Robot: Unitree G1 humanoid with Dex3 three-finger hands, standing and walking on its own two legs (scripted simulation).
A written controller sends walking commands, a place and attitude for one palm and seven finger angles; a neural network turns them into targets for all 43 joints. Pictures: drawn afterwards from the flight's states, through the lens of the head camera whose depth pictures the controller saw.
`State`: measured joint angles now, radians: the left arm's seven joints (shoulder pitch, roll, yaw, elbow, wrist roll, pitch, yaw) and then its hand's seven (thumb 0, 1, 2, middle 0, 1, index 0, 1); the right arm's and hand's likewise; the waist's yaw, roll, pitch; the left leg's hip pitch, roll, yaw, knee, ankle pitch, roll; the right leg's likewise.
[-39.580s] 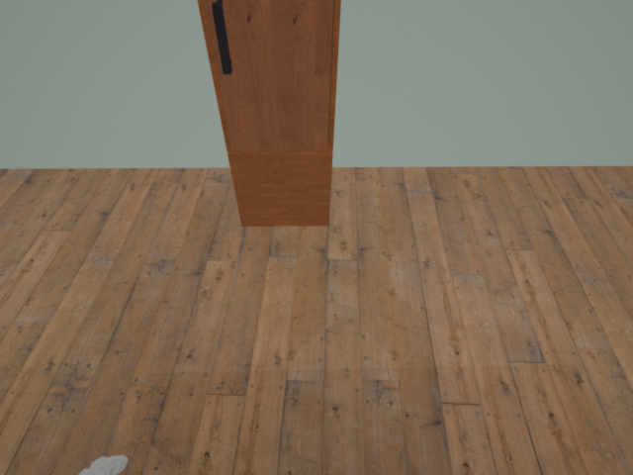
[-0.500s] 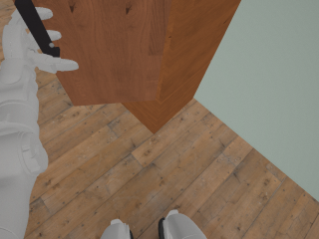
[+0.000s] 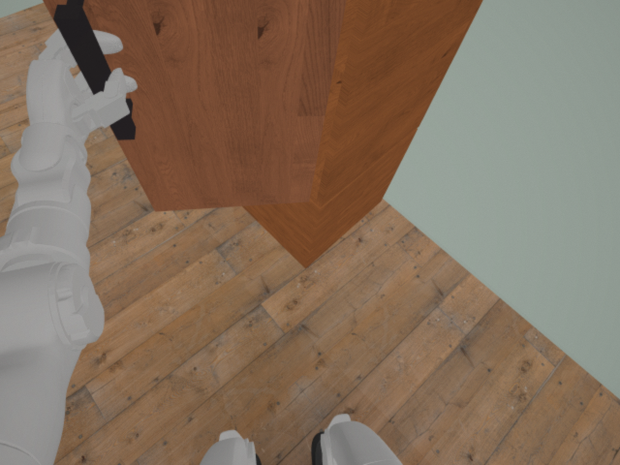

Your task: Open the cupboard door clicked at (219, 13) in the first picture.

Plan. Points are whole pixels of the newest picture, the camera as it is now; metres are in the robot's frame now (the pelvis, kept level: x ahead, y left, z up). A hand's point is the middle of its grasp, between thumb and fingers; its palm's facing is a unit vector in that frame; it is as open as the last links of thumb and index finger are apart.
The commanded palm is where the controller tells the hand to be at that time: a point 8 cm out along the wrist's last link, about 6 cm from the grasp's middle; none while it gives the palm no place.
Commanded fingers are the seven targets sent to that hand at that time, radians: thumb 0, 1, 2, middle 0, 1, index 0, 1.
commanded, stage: close the thumb around the handle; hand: left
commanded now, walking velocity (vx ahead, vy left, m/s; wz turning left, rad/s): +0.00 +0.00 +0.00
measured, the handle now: (104, 70) +0.60 +0.19 +0.10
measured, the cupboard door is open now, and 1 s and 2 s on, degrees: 53 76 100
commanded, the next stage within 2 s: pull the door open along its arc in 0.06 s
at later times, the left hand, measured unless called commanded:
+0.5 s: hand (119, 116) +0.51 +0.17 +0.11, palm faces +0.00 -1.00 -0.01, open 5.9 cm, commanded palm +0.45 +0.21 +0.10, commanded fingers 0.00 0.90 0.90 -0.40 -1.35 -0.40 -1.35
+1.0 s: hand (170, 169) +0.44 +0.11 +0.11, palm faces +0.48 -0.88 -0.02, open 6.0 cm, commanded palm +0.39 +0.15 +0.10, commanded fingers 0.00 0.90 0.90 -0.40 -1.35 -0.40 -1.35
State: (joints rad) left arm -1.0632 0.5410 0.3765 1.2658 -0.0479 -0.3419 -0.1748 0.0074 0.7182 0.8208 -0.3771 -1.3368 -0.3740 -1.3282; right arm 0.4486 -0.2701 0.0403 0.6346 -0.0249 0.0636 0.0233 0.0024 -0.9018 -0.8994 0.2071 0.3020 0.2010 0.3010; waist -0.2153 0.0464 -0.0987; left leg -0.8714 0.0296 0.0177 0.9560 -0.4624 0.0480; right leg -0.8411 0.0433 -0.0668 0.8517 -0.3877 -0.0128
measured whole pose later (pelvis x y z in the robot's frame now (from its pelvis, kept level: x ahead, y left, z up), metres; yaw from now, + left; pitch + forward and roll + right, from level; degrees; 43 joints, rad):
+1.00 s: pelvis -0.01 -0.02 +0.01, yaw +3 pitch +14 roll -1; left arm -0.65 0.02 0.17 0.76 0.06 -0.24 0.55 -0.01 0.72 0.83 -0.33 -1.33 -0.31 -1.31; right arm 0.23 -0.19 0.00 0.63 -0.07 0.02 0.04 0.01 -0.90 -0.90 0.21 0.30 0.20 0.30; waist -0.06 0.03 -0.15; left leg -0.70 0.00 0.01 0.88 -0.43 0.02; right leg -0.69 0.02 -0.08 0.84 -0.40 -0.04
